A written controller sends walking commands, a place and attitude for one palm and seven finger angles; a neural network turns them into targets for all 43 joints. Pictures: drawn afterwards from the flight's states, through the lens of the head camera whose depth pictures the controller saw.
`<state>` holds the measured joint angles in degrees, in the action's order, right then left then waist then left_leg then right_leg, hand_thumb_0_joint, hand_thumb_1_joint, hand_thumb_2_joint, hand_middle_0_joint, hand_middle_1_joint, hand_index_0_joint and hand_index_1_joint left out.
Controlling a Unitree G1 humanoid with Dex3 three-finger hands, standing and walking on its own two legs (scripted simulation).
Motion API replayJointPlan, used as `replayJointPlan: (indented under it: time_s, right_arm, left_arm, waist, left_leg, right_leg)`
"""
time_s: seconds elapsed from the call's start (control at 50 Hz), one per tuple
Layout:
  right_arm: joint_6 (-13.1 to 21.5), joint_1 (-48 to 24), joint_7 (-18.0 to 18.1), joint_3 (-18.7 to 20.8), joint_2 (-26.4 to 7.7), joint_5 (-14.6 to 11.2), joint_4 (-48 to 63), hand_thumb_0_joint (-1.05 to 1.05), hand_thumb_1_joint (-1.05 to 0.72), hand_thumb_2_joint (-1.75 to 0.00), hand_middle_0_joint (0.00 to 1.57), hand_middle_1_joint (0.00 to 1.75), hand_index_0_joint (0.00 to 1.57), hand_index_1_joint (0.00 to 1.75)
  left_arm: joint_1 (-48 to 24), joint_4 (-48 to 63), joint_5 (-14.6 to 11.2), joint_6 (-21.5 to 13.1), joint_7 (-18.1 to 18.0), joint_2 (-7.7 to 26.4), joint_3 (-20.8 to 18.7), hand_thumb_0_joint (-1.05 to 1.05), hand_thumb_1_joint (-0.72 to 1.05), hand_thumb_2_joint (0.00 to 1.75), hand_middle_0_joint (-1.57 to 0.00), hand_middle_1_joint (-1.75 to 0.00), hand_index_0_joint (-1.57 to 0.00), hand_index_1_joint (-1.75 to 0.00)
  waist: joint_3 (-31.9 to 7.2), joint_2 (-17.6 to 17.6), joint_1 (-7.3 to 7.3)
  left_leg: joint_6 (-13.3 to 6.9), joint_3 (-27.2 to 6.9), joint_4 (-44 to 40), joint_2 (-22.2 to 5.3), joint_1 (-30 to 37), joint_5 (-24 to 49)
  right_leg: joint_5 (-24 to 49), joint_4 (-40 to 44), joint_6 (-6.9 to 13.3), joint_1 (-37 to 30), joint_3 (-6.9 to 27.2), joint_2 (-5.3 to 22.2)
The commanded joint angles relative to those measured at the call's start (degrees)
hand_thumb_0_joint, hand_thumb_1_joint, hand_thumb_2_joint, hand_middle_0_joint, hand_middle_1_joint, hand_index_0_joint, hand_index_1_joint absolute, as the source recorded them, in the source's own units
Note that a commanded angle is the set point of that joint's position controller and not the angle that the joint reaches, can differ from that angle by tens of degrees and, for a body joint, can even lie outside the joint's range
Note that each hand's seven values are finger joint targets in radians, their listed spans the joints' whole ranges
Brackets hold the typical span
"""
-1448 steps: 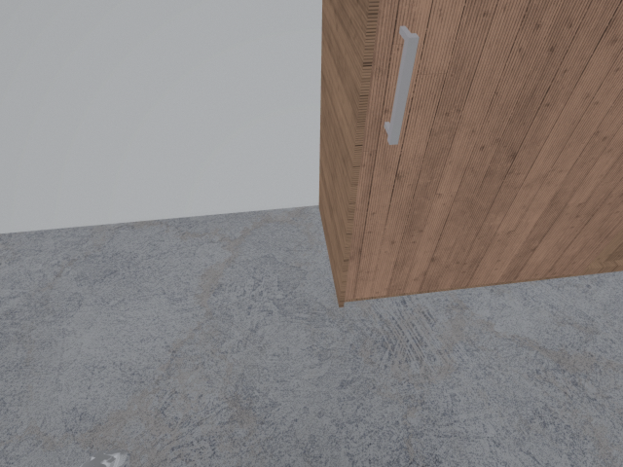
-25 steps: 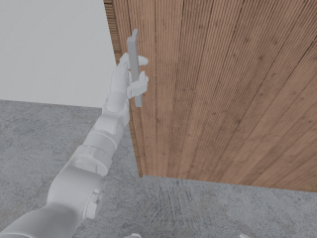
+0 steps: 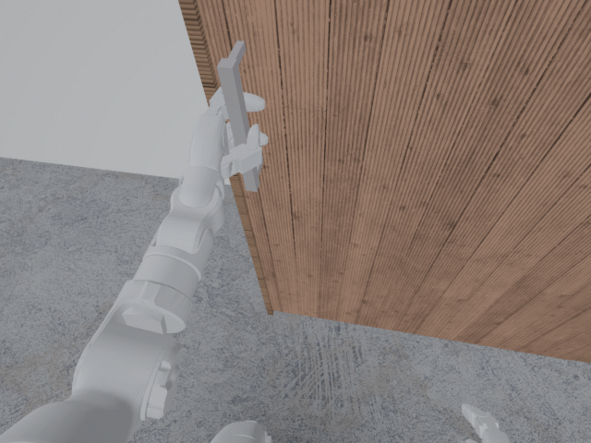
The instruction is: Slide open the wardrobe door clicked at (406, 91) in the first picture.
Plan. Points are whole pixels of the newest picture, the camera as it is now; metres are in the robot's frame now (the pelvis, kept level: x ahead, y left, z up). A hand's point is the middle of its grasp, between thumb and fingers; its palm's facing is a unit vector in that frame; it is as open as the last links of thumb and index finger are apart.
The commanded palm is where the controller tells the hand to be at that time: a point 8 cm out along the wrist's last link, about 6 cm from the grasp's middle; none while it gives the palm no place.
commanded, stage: step sideways, sliding the door along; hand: left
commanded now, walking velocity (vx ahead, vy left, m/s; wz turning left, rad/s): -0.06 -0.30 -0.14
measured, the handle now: (246, 125) +0.50 +0.13 +0.13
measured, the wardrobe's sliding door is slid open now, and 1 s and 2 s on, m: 0.00 0.13 0.34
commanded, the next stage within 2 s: none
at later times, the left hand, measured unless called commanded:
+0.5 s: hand (285, 152) +0.45 +0.06 +0.13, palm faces +0.23 -0.96 -0.15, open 6.3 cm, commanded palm +0.41 +0.04 +0.14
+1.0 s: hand (356, 159) +0.44 -0.03 +0.13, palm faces +0.19 -0.98 -0.10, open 6.0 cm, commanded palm +0.41 -0.05 +0.14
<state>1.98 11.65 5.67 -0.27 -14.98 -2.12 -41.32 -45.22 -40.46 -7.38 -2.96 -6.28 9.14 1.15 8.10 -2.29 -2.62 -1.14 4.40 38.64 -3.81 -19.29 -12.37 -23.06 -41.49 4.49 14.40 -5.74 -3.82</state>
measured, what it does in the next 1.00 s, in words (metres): steps to the right: right foot, then left foot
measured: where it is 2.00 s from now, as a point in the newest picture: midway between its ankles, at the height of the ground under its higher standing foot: outside the picture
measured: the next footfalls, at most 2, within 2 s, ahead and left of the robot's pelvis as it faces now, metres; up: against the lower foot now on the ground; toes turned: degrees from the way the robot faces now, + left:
right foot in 0.22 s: +0.12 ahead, -0.20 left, +0.00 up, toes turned +4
left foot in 0.70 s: +0.09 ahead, -0.02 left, +0.00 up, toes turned +12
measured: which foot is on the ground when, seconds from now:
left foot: down 0.00-0.52, up 0.54-0.68, down 0.70-1.00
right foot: down 0.00-0.00, up 0.02-0.20, down 0.22-1.00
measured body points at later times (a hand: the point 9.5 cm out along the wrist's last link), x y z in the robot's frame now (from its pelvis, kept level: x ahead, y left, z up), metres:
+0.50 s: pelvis +0.04 -0.11 +0.00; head +0.14 -0.13 +0.44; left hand +0.43 +0.11 +0.14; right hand +0.28 -0.31 -0.12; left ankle +0.01 +0.11 -0.71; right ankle +0.08 -0.21 -0.72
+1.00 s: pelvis +0.08 -0.17 +0.01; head +0.18 -0.19 +0.44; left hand +0.42 +0.02 +0.14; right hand +0.33 -0.32 -0.11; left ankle +0.03 -0.01 -0.68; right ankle +0.12 -0.26 -0.72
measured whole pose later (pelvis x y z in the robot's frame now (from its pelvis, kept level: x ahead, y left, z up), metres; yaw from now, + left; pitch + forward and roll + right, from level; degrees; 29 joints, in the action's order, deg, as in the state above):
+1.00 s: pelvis +0.08 -0.17 +0.01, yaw +4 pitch +0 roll +1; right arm 1.5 1.3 1.1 -1.9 -10.1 -2.6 -31.7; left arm -19.7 -1.7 -3.3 -3.3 -9.6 5.2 4.0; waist 13.8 -3.8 -6.5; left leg 3.9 2.2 52.4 -6.3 -20.2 -31.1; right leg -15.9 -35.5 2.9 19.1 -2.7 0.0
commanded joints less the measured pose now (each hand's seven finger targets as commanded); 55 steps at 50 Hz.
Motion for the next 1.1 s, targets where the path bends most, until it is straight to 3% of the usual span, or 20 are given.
replayJointPlan:
  time_s: [0.0, 0.16, 0.28, 0.34, 0.38, 0.42, 0.46, 0.5, 0.56, 0.62, 0.66, 0.68, 0.72, 0.82, 0.86, 0.9, 0.92, 1.02, 1.06, 1.08]
  right_arm:
    - [1.0, -4.5, -2.8, 2.9, -6.6, 0.1, 9.1, 0.00, -0.90, -0.90, 0.20, 0.30, 0.20, 0.30]
    - [0.6, -6.3, -2.5, 2.7, -6.1, -1.6, 13.3, 0.00, -0.90, -0.90, 0.20, 0.30, 0.20, 0.30]
    - [2.0, -7.4, -0.5, 3.3, -2.5, -1.2, 11.6, 0.00, -0.90, -0.90, 0.20, 0.30, 0.20, 0.30]
    - [2.4, -6.9, -0.4, 3.4, -3.4, -0.8, 11.7, 0.00, -0.90, -0.90, 0.20, 0.30, 0.20, 0.30]
    - [2.3, -7.2, -2.3, 3.6, -4.2, -0.3, 13.8, 0.00, -0.90, -0.90, 0.20, 0.30, 0.20, 0.30]
    - [2.7, -8.2, -3.9, 3.4, -3.7, -1.0, 15.6, 0.00, -0.90, -0.90, 0.20, 0.30, 0.20, 0.30]
    - [2.4, -7.7, -4.3, 3.1, -3.4, -2.1, 17.0, 0.00, -0.90, -0.90, 0.20, 0.30, 0.20, 0.30]
    - [2.5, -10.4, -2.7, 3.7, -2.5, -2.1, 17.7, 0.00, -0.90, -0.90, 0.20, 0.30, 0.20, 0.30]
    - [3.6, -10.1, -2.4, 1.6, -0.2, -0.9, 15.9, 0.00, -0.90, -0.90, 0.20, 0.30, 0.20, 0.30]
    - [1.7, -9.9, -2.1, 2.3, -1.5, -0.7, 15.4, 0.00, -0.90, -0.90, 0.20, 0.30, 0.20, 0.30]
    - [0.1, -10.6, -3.0, 4.2, -4.9, -0.7, 17.4, 0.00, -0.90, -0.90, 0.20, 0.30, 0.20, 0.30]
    - [-0.1, -10.0, -5.1, 4.0, -4.9, -1.2, 18.8, 0.00, -0.90, -0.90, 0.20, 0.30, 0.20, 0.30]
    - [1.0, -10.8, -5.7, 3.4, -3.9, 0.1, 19.0, 0.00, -0.90, -0.90, 0.20, 0.30, 0.20, 0.30]
    - [1.7, -10.8, -5.8, 2.3, -3.2, -0.3, 20.1, 0.00, -0.90, -0.90, 0.20, 0.30, 0.20, 0.30]
    - [1.8, -11.3, -5.6, 1.7, -2.1, -1.2, 20.5, 0.00, -0.90, -0.90, 0.20, 0.30, 0.20, 0.30]
    - [2.1, -12.2, -3.9, 1.6, -0.3, -1.0, 20.0, 0.00, -0.90, -0.90, 0.20, 0.30, 0.20, 0.30]
    - [2.6, -12.3, -3.0, 2.0, -0.4, -0.5, 19.0, 0.00, -0.90, -0.90, 0.20, 0.30, 0.20, 0.30]
    - [1.8, -12.6, -3.3, 0.4, 1.0, -0.1, 16.4, 0.00, -0.90, -0.90, 0.20, 0.30, 0.20, 0.30]
    - [0.3, -12.6, -3.4, 2.8, -2.0, 0.0, 17.6, 0.00, -0.90, -0.90, 0.20, 0.30, 0.20, 0.30]
    - [0.1, -12.3, -4.5, 4.1, -4.1, 0.3, 18.6, 0.00, -0.90, -0.90, 0.20, 0.30, 0.20, 0.30]
  left_arm:
    - [-28.0, 20.8, 0.5, -6.4, 6.2, -9.8, 11.6, 0.00, 0.90, 0.90, -0.45, -1.40, -0.45, -1.40]
    - [-26.1, 31.5, 2.3, -6.3, 4.9, -9.0, 14.4, 0.00, 0.90, 0.90, -0.45, -1.40, -0.45, -1.40]
    - [-19.9, 34.0, 3.8, -6.6, 3.6, -5.2, 11.8, 0.00, 0.90, 0.90, -0.45, -1.40, -0.45, -1.40]
    - [-17.7, 38.2, 3.5, -7.3, 3.5, -7.6, 13.5, 0.00, 0.90, 0.90, -0.45, -1.40, -0.45, -1.40]
    - [-17.1, 42.9, 3.3, -8.3, 4.4, -9.5, 14.8, 0.00, 0.90, 0.90, -0.45, -1.40, -0.45, -1.40]
    - [-16.1, 44.4, 3.9, -9.2, 4.0, -8.2, 13.4, 0.00, 0.90, 0.90, -0.45, -1.40, -0.45, -1.40]
    - [-12.7, 45.6, 5.1, -9.0, 3.5, -5.9, 12.5, 0.00, 0.90, 0.90, -0.45, -1.40, -0.45, -1.40]
    - [-7.8, 43.2, 5.5, -7.9, 3.3, -3.2, 11.1, 0.00, 0.90, 0.90, -0.45, -1.40, -0.45, -1.40]
    - [-8.7, 50.8, 4.1, -7.9, 2.0, -8.2, 15.9, 0.00, 0.90, 0.90, -0.45, -1.40, -0.45, -1.40]
    - [-8.1, 53.7, 4.2, -9.4, 0.8, -5.9, 14.5, 0.00, 0.90, 0.90, -0.45, -1.40, -0.45, -1.40]
    - [-5.3, 54.6, 3.4, -9.0, 2.2, -8.6, 17.1, 0.00, 0.90, 0.90, -0.45, -1.40, -0.45, -1.40]
    - [-4.9, 54.0, 3.7, -8.2, 3.0, -9.9, 17.6, 0.00, 0.90, 0.90, -0.45, -1.40, -0.45, -1.40]
    - [-3.8, 52.7, 5.6, -8.2, 3.0, -12.1, 17.9, 0.00, 0.90, 0.90, -0.45, -1.40, -0.45, -1.40]
    - [-2.7, 57.8, 6.5, -7.5, 2.5, -8.5, 16.9, 0.00, 0.90, 0.90, -0.45, -1.40, -0.45, -1.40]
    - [-0.1, 59.4, 6.8, -7.5, 2.5, -7.9, 16.7, 0.00, 0.90, 0.90, -0.45, -1.40, -0.45, -1.40]
    - [5.1, 56.9, 6.7, -7.7, 2.0, -4.7, 14.7, 0.00, 0.90, 0.90, -0.45, -1.40, -0.45, -1.40]
    - [10.1, 54.7, 6.8, -7.0, 1.6, -4.7, 14.4, 0.00, 0.90, 0.90, -0.45, -1.40, -0.45, -1.40]
    - [0.3, 65.8, 5.9, -11.4, 0.8, -7.4, 18.4, 0.00, 0.90, 0.90, -0.45, -1.40, -0.45, -1.40]
    - [1.0, 64.8, 5.4, -11.6, 2.1, -7.8, 19.5, 0.00, 0.90, 0.90, -0.45, -1.40, -0.45, -1.40]
    - [2.1, 63.7, 5.5, -10.8, 2.9, -8.2, 18.8, 0.00, 0.90, 0.90, -0.45, -1.40, -0.45, -1.40]
  waist:
    - [-27.4, -1.5, 4.47]
    - [-27.5, -8.1, 5.02]
    - [-27.7, 13.0, 4.23]
    - [-31.2, 4.5, 5.06]
    - [-30.9, -11.9, 5.22]
    - [-30.0, -12.1, 3.98]
    - [-32.3, 0.5, 3.36]
    - [-29.2, 21.2, 1.51]
    - [-28.3, 11.2, 2.45]
    - [-30.6, 10.7, 3.33]
    - [-32.7, -1.6, 2.81]
    - [-32.0, -5.0, 1.93]
    - [-27.0, -11.2, 2.31]
    - [-26.8, -7.2, 3.12]
    - [-28.7, -0.7, 2.73]
    - [-29.1, 16.5, 1.14]
    - [-29.8, 17.8, 0.02]
    - [-31.6, 11.1, 3.04]
    - [-33.0, 7.5, 3.37]
    - [-33.6, -2.3, 2.95]
  left_leg:
    - [-11.4, -25.2, -8.1, -25.4, 35.9, 49.0]
    - [-2.0, -4.7, -3.6, -13.7, 15.1, 28.3]
    - [3.9, -0.7, 7.4, -1.3, 1.6, -7.9]
    - [1.7, -3.4, -6.4, -8.3, 17.0, 23.5]
    - [-5.1, -11.2, -5.9, -19.8, 32.3, 57.8]
    - [-4.8, -6.7, -1.8, -18.2, 33.0, 58.4]
    - [0.1, -0.9, 7.0, -11.6, 22.2, 42.4]
    - [5.0, -0.5, 20.8, 0.6, -2.7, -16.4]
    - [3.6, -4.3, 13.5, 0.5, -6.5, -20.9]
    - [4.1, -0.7, -8.0, -3.2, 7.4, 0.0]
    - [-4.4, -14.7, -9.5, -20.3, 29.8, 48.8]
    - [-8.6, -15.1, -9.7, -24.0, 35.5, 59.0]
    - [-8.2, -9.8, -9.0, -24.1, 34.7, 57.1]
    - [-1.7, 0.5, -2.3, -18.1, 32.8, 57.1]
    - [0.5, 2.5, 6.2, -14.1, 25.2, 45.8]
    - [5.0, 1.9, 18.5, -1.2, 2.5, -10.0]
    - [4.8, -2.0, 22.6, 1.1, -3.5, -24.7]
    - [4.9, -1.8, -4.3, -2.3, 4.0, -6.5]
    - [0.7, -7.8, -9.9, -12.5, 25.6, 32.2]
    - [-5.3, -15.1, -11.2, -22.8, 32.5, 52.9]
  right_leg:
    - [-8.6, -22.9, -3.8, 21.1, 14.3, 5.3]
    - [15.2, 6.0, -3.8, -7.3, 1.7, 4.2]
    - [61.4, 7.7, 1.5, -14.7, 13.1, 15.4]
    - [53.0, 0.2, -3.2, -7.0, 6.3, 10.7]
    - [9.7, -5.0, -5.8, 9.3, 5.5, 4.7]
    - [2.8, 2.2, -4.1, 7.6, 6.1, 4.1]
    - [33.5, 14.8, -3.1, -9.3, 6.5, 6.2]
    - [76.5, 11.5, 3.1, -23.0, 19.8, 17.2]
    - [74.5, 8.1, 5.5, -23.1, 22.2, 20.5]
    - [66.8, 3.8, 2.3, -19.4, 15.9, 15.8]
    - [22.6, -3.4, -5.4, 4.3, 9.7, 6.7]
    - [-3.2, -10.3, -5.7, 11.9, 10.7, 4.4]
    - [-7.1, -14.0, -5.4, 17.5, 10.7, 4.9]
    - [9.0, 4.8, -4.9, 5.6, 3.1, 3.2]
    - [33.1, 13.7, -4.4, -5.9, 3.9, 4.7]
    - [83.3, 11.7, 3.6, -20.0, 21.0, 18.0]
    - [90.9, 10.2, 5.5, -21.1, 25.7, 21.4]
    - [77.7, 5.5, 4.1, -22.5, 18.3, 16.8]
    - [48.0, 2.0, -2.3, -3.8, 12.0, 10.1]
    - [12.9, -5.1, -5.4, 6.9, 9.8, 5.7]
